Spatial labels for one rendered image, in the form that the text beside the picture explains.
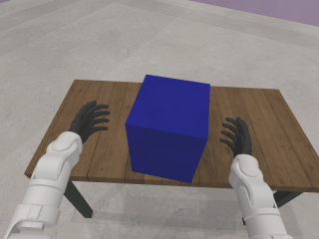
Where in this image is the robot left forearm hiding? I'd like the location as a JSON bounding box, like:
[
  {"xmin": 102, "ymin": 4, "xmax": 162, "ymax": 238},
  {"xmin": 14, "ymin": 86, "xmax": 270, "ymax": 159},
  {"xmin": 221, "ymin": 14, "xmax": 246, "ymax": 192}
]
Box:
[{"xmin": 1, "ymin": 131, "xmax": 83, "ymax": 239}]

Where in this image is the robot right hand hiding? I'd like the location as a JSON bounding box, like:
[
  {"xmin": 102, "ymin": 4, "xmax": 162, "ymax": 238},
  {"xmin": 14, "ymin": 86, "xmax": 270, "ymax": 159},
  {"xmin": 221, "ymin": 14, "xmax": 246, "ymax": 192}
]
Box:
[{"xmin": 219, "ymin": 118, "xmax": 252, "ymax": 158}]

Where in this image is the carton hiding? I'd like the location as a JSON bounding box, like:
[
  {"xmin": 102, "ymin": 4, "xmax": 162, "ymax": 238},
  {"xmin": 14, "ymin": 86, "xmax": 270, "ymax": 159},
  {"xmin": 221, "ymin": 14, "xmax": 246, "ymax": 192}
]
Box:
[{"xmin": 125, "ymin": 75, "xmax": 210, "ymax": 183}]

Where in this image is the robot left hand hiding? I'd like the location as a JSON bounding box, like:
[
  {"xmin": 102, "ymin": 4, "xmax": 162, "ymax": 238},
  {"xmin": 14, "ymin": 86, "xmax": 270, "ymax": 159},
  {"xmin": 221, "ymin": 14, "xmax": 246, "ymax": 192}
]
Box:
[{"xmin": 69, "ymin": 101, "xmax": 110, "ymax": 143}]

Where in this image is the table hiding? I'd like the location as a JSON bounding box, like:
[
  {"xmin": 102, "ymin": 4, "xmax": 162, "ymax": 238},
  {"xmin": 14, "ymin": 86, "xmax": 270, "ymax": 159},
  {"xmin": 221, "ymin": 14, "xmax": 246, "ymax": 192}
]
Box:
[{"xmin": 24, "ymin": 79, "xmax": 319, "ymax": 226}]

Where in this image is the robot right forearm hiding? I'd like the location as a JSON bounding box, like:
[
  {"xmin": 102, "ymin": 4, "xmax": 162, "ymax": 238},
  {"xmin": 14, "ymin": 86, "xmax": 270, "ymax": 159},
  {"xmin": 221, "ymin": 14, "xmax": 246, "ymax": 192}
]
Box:
[{"xmin": 228, "ymin": 154, "xmax": 293, "ymax": 239}]

